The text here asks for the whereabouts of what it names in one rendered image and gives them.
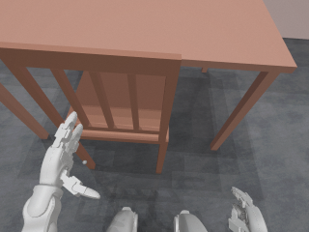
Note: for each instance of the robot thigh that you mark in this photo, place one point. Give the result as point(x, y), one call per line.
point(124, 221)
point(188, 223)

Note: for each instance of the robot left thigh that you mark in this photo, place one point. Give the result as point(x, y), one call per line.
point(124, 221)

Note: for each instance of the chair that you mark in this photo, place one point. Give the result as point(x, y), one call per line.
point(122, 96)

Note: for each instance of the table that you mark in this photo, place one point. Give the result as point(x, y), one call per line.
point(216, 34)

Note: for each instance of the left robot hand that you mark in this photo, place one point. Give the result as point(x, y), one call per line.
point(59, 155)

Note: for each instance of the robot left forearm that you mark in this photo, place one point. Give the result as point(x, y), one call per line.
point(41, 210)

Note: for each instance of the robot right thigh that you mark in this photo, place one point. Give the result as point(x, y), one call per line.
point(188, 223)

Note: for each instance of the right robot hand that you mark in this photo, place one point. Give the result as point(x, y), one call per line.
point(251, 219)

